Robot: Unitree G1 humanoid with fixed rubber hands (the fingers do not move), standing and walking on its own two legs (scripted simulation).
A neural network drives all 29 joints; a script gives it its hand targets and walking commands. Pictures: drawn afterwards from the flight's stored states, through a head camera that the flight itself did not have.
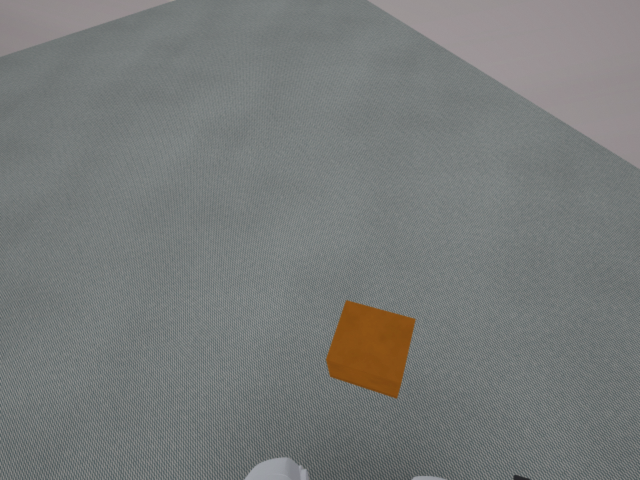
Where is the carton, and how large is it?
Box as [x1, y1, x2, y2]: [326, 300, 415, 398]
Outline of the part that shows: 346,300 326,358 330,376 396,398 415,319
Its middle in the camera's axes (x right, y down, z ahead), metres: +0.15 +0.33 +1.17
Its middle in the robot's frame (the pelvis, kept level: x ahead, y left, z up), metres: +0.51 -0.04 -0.68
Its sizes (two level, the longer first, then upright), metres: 0.211 0.191 0.163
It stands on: the floor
